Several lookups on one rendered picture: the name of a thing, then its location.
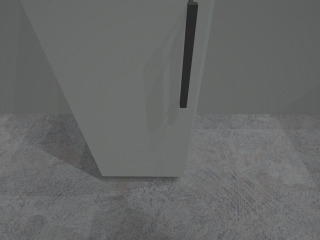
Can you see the fridge door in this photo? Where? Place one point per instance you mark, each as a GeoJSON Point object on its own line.
{"type": "Point", "coordinates": [119, 64]}

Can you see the handle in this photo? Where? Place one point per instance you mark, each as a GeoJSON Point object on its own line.
{"type": "Point", "coordinates": [191, 19]}

